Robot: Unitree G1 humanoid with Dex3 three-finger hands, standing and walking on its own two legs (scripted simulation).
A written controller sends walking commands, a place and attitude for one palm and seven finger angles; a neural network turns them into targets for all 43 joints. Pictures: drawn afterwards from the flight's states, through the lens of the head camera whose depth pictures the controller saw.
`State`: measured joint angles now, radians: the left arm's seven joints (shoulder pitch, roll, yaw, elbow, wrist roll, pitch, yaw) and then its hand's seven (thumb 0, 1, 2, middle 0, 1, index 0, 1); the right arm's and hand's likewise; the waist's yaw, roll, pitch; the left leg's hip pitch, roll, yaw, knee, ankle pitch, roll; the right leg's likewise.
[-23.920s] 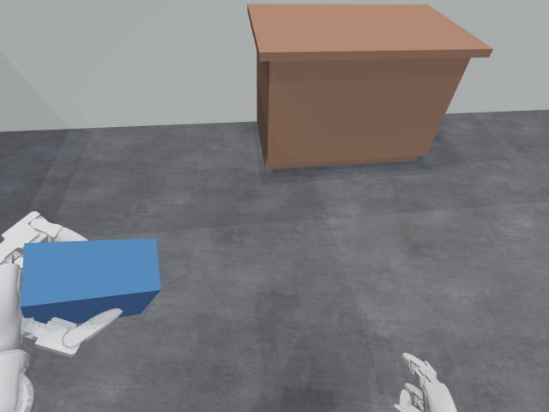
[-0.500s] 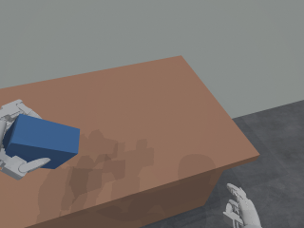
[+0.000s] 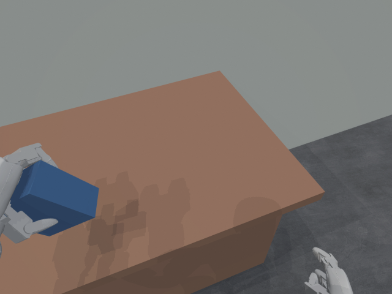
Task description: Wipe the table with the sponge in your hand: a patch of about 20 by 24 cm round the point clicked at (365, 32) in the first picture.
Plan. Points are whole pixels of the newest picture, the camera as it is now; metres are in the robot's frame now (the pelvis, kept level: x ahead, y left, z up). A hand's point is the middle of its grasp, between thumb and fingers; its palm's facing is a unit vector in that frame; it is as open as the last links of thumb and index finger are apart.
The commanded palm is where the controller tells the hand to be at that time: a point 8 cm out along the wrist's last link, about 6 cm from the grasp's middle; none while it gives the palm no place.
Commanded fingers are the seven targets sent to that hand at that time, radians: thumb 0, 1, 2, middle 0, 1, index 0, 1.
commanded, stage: turn the palm down, sponge in hand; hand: left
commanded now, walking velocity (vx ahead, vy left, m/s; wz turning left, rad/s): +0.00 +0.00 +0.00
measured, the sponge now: (55, 205) +0.22 +0.28 +0.12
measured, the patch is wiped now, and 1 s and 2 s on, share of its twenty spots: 0.00 0.00 0.00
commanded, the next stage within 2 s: move the sponge above the wiping area in 1.18 s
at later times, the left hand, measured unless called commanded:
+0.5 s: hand (24, 190) +0.22 +0.32 +0.16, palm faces +0.15 -0.19 -0.97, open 10.1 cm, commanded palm +0.19 +0.31 +0.22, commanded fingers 0.00 0.10 1.30 -1.20 -1.60 -1.20 -1.60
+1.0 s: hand (27, 189) +0.23 +0.32 +0.16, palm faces +0.10 -0.07 -0.99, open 10.1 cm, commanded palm +0.18 +0.31 +0.22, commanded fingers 0.00 0.10 1.30 -1.20 -1.60 -1.20 -1.60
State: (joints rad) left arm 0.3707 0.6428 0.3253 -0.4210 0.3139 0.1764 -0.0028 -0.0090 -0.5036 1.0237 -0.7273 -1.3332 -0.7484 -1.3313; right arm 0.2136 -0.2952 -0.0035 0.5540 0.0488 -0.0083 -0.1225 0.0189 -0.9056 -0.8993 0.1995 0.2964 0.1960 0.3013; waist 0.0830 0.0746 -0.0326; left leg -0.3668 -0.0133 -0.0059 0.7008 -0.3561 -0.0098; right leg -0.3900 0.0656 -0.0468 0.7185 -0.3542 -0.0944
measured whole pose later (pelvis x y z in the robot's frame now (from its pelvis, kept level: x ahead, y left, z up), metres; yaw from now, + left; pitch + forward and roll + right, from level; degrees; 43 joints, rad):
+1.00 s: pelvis -0.01 +0.03 +0.03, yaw -1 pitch -4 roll +1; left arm 0.11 0.55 -0.02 -0.27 0.85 0.47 -0.05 -0.01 -0.50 1.02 -0.73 -1.33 -0.75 -1.33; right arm 0.02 -0.28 0.05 0.68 0.05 0.05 -0.07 0.02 -0.90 -0.90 0.20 0.30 0.20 0.32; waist 0.12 0.11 0.02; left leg -0.14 -0.04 0.02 0.41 -0.20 0.03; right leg -0.17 0.04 -0.01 0.45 -0.21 -0.06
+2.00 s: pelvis +0.00 +0.03 +0.03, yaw -1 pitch -4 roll +1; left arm 0.12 0.48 -0.09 -0.21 0.90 0.46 -0.02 -0.01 -0.50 1.03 -0.73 -1.33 -0.75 -1.33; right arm 0.03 -0.27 0.04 0.69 0.04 0.04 -0.07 0.02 -0.91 -0.90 0.20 0.30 0.22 0.33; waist 0.12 0.10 0.01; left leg -0.12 -0.04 0.02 0.39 -0.20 0.04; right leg -0.15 0.04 0.00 0.42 -0.20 -0.05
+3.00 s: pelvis +0.01 +0.02 +0.03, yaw -1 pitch -3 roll +1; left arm 0.03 0.44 -0.12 0.01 0.93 0.45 0.05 -0.01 -0.50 1.03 -0.73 -1.33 -0.75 -1.33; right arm 0.03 -0.26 0.06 0.71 0.05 0.03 -0.06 0.02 -0.91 -0.90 0.20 0.30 0.27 0.36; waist 0.11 0.08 0.00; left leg -0.12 -0.03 0.01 0.38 -0.21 0.02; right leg -0.15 0.06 0.00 0.40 -0.20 -0.07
